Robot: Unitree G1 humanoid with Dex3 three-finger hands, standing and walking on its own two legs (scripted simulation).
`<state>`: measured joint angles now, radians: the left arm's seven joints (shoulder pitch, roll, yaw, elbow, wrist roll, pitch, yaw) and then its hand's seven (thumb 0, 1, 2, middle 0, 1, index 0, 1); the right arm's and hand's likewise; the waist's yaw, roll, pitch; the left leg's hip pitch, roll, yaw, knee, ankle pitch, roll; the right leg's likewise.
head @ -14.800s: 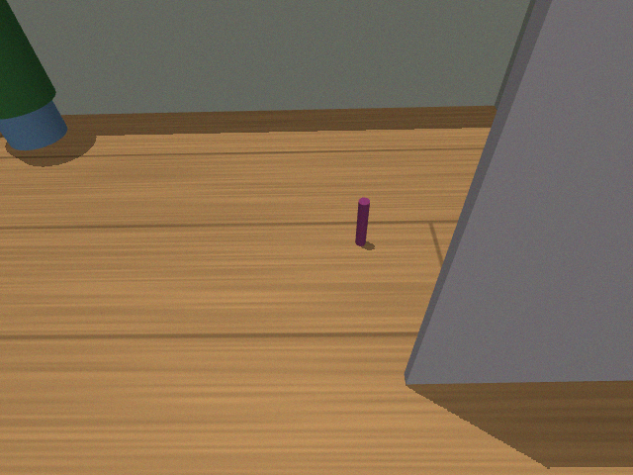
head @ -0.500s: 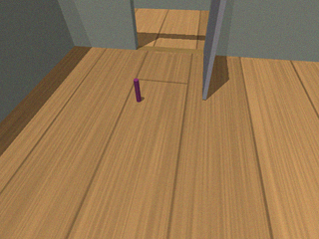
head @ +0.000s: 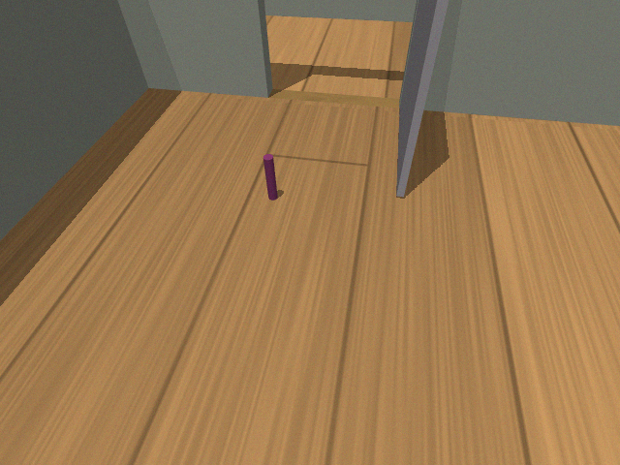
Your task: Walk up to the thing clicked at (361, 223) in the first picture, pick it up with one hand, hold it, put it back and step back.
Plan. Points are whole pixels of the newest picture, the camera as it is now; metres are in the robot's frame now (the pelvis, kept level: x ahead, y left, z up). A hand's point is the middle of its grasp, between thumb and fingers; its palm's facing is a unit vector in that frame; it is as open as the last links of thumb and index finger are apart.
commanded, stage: stand
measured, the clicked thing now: (270, 178) +1.42 +0.19 -0.66
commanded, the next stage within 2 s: none
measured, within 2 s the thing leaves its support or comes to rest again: neither
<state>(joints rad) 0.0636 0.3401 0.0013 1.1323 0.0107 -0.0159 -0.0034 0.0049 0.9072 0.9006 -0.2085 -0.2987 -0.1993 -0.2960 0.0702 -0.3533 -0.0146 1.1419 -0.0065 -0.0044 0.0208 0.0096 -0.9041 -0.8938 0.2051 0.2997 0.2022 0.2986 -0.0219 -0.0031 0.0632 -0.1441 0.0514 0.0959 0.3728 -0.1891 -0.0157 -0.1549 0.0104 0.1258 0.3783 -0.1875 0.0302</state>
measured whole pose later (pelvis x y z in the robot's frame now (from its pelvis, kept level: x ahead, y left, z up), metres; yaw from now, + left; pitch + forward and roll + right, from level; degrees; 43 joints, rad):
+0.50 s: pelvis +0.01 +0.01 +0.00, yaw +2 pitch -2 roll +0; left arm 0.11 0.35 0.01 1.15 0.01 -0.01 0.00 0.01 0.91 0.90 -0.21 -0.30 -0.20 -0.30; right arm 0.07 -0.34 -0.02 1.13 -0.01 -0.01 0.02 0.01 -0.90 -0.89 0.21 0.30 0.20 0.30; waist 0.00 0.00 0.05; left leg -0.13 0.03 0.07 0.35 -0.18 -0.01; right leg -0.12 -0.01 0.10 0.34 -0.18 0.04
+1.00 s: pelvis +0.00 +0.01 +0.00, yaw +2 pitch -3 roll +0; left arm 0.11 0.35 0.00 1.14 0.01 -0.01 0.00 0.00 0.91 0.90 -0.21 -0.30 -0.20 -0.30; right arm 0.10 -0.35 -0.02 1.13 0.00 0.00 0.02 0.01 -0.90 -0.89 0.21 0.30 0.20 0.30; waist -0.01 0.00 0.05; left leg -0.12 0.03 0.06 0.35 -0.17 -0.01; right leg -0.11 -0.01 0.09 0.34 -0.18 0.04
